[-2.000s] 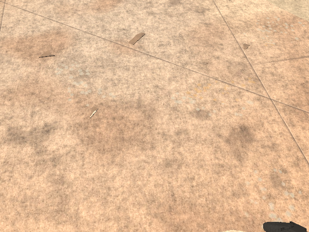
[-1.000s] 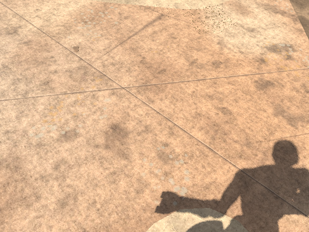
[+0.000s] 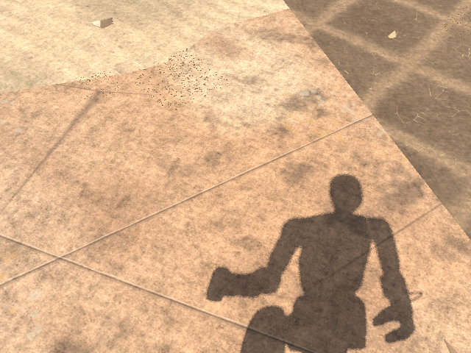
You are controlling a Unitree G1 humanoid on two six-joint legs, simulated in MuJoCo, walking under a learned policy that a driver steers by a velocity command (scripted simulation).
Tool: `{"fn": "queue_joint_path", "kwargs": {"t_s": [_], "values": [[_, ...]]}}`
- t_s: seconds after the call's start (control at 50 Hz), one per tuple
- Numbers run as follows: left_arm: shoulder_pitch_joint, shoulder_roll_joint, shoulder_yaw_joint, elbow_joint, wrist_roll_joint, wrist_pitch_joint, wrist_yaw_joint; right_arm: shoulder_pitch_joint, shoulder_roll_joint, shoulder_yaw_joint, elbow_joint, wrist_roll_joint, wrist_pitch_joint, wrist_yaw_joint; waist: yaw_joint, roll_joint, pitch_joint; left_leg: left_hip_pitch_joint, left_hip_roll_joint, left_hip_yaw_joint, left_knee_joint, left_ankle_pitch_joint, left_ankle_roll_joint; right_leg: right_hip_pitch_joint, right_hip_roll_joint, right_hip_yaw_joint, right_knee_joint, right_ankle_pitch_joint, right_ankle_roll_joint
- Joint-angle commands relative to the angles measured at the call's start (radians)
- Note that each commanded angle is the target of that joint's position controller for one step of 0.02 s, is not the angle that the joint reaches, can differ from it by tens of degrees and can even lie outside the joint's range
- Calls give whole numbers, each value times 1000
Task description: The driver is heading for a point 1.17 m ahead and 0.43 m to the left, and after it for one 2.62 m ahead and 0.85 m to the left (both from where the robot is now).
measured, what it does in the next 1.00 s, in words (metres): walks ahead, turning left: right foot, then left foot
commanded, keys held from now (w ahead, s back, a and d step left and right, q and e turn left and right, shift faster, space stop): w+q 1.00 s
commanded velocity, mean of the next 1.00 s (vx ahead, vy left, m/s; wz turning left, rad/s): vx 0.50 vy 0.00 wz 0.45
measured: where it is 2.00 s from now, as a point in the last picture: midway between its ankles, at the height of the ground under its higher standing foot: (105, 207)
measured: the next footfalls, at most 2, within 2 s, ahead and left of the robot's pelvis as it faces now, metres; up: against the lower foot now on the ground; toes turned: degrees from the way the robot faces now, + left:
right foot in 0.24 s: +0.33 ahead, -0.15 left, +0.00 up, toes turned +5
left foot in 0.74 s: +0.53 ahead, +0.18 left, +0.00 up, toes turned +25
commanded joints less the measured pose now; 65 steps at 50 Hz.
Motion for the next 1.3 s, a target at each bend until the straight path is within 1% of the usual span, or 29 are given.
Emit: {"fn": "queue_joint_path", "kwargs": {"t_s": [0.02, 0.14, 0.2, 0.22, 0.24, 0.26, 0.28, 0.3, 0.32, 0.36, 0.44, 0.56, 0.66, 0.7, 0.74, 0.76, 0.78, 0.8, 0.82, 0.84, 0.88, 0.96, 1.06, 1.16, 1.22, 1.24, 1.26, 1.28, 1.3], "values": [[-34, 41, 6, -69, 9, -18, -2, -66, -157, -34, -72, 11, -17, -10, 22, 93, 30, -64, 240, -162, -182, 188, 166, 7, -20, -3, -181, 179, 19], [-223, 40, 5, -123, -8, -49, -36, 64, -196, -42, -33, 31, 20, -24, -41, 97, 44, 48, 271, -207, -92, 176, 129, 84, 57, -9, -479, 286, 20], [-168, 87, 25, -115, -8, -59, -41, 63, -211, -51, -29, 28, 38, -32, 12, 132, 8, 114, 300, -260, 14, 244, 96, 190, 80, -6, -536, 171, -14], [-68, 116, 43, -90, -7, -62, -36, 50, -203, -47, -31, 24, 41, -32, 72, 129, -48, 94, 264, -236, 130, 351, 72, 338, 97, -28, -571, 155, -41], [78, 165, 64, -62, 5, -63, -27, 48, -160, -30, -44, 11, 40, -31, 142, 111, -174, -7, 206, -201, 340, 315, 37, 589, 34, 11, -529, 172, -86], [214, 261, 87, -53, 32, -57, -16, 117, -59, 1, -83, 1, 28, -28, 153, -83, -362, -335, 78, -117, 716, 3, -31, 985, -224, 336, -506, 107, -199], [246, 232, 81, -37, 24, -47, -22, 166, -53, 9, -87, 27, 15, -25, 139, -279, -467, -530, 31, -163, 931, -414, -52, 1078, -331, 674, -650, -73, -282], [196, 149, 57, -42, 15, -43, -21, 100, -158, -21, -88, 50, 15, -26, 151, -158, -317, -618, 89, -197, 1021, -363, -52, 974, -295, 576, -682, -157, -242], [143, 112, 45, -43, 11, -39, -17, 21, -170, -26, -108, 49, 17, -26, 142, -96, -203, -635, 130, -165, 1023, -280, -52, 848, -260, 426, -696, -116, -212], [42, 63, 30, -31, 15, -44, -19, -23, -148, -33, -120, 29, 34, -25, 82, -57, -74, -566, 190, -160, 931, -171, -60, 624, -185, 241, -770, 25, -193], [-16, 82, 45, -3, 16, -67, -16, -28, -85, -27, -141, 27, 76, -22, 30, -43, -2, -515, 215, -147, 842, -85, -86, 488, -171, 55, -870, 174, -207], [14, 141, 67, 38, 10, -53, 0, -187, -58, -13, -195, 20, 66, 11, 77, 1, 36, -494, 197, -83, 499, 183, -77, 544, -142, -155, -884, 238, -176], [60, 187, 88, 74, -21, -25, 0, -288, -87, -22, -255, 18, 72, 31, 94, -1, 67, -494, 168, -23, 372, 81, -18, 688, -189, -211, -813, 322, -141], [48, 218, 97, 75, -33, -11, 1, -228, -122, -43, -257, 14, 80, 30, 43, -26, 8, -370, 101, 38, 360, -22, 25, 718, -182, -245, -659, 640, -118], [50, 185, 81, 69, -30, -1, 4, 77, -226, -104, -175, 23, 90, 11, -112, 23, -155, 78, 12, 46, 290, 31, 92, 547, -105, -300, -228, 683, -54], [95, 64, 44, 32, 22, -8, 4, 132, -337, -127, -162, 33, 96, -10, -66, 275, -200, 345, 243, -361, 236, 29, 198, 185, 5, -294, 136, -46, 11], [112, 45, 22, -11, 12, -41, -2, 97, -362, -116, -217, 24, 71, 2, -24, 324, -389, 514, 408, -910, 38, -246, 371, -58, 162, -38, 364, -437, 33], [-12, 146, 45, -27, -30, -64, -11, 81, -268, -91, -216, 22, 51, 14, -80, 168, -312, 476, 401, -838, -33, -275, 308, -166, 106, 49, 393, -350, 16], [-49, 146, 42, -42, -38, -78, -13, 53, -232, -79, -206, 21, 39, 13, -59, 153, -191, 358, 367, -698, -27, -221, 271, -189, 67, 32, 330, -258, -8], [-47, 133, 40, -25, -13, -84, -3, -15, -202, -69, -212, 20, 35, 10, -12, 72, -127, 217, 321, -586, -13, -108, 231, -129, 21, 34, 246, -181, -11], [-21, 144, 51, -14, 14, -68, 0, -90, -159, -53, -238, 3, 35, 1, 46, 104, -88, 46, 264, -466, -38, 84, 210, 0, -11, 42, 140, -98, -1], [-66, 93, 38, -28, 25, -39, 0, -53, -184, -61, -219, 10, 28, -25, 45, 82, -58, -44, 222, -358, -66, 259, 217, 16, 16, 10, -38, 19, 52], [-244, 54, 18, -69, 12, -48, -17, 14, -194, -64, -185, 20, 41, -45, -22, 126, -12, -79, 168, -320, -52, 127, 152, 83, 85, 5, -390, 283, 69], [-294, 94, 30, -91, 0, -68, -40, 63, -186, -64, -154, 27, 56, -51, -32, 147, -4, 16, 212, -439, 49, 83, 131, 141, 115, 38, -525, 240, 32], [-152, 121, 50, -52, 4, -81, -38, 43, -164, -59, -148, 19, 63, -51, 39, 185, -45, 54, 207, -445, 166, 239, 98, 310, 123, -6, -578, 175, -27], [-45, 152, 63, -33, 18, -86, -33, 42, -124, -43, -154, 12, 61, -45, 89, 161, -139, 16, 154, -398, 327, 282, 68, 501, 69, 29, -568, 179, -73], [97, 212, 77, -21, 30, -85, -29, 95, -77, -24, -167, -6, 57, -46, 116, 14, -292, -166, 66, -316, 617, 65, 21, 797, -105, 244, -525, 163, -160], [180, 252, 92, 36, 21, -70, -42, 224, -46, -13, -168, 31, 47, -45, 72, -314, -357, -495, -44, -232, 901, -409, -42, 1016, -270, 705, -672, -114, -299], [159, 156, 69, 24, -9, -69, -45, 169, -145, -28, -150, 41, 44, -47, 101, -165, -251, -605, 23, -277, 1002, -381, -46, 957, -261, 740, -727, -333, -273]]}}
Keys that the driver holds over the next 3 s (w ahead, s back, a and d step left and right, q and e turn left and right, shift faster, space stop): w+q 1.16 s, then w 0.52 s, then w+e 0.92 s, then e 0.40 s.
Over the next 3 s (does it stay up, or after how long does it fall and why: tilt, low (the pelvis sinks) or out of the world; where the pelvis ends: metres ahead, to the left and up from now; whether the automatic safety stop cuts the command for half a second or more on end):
stays up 1.38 0.66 -0.01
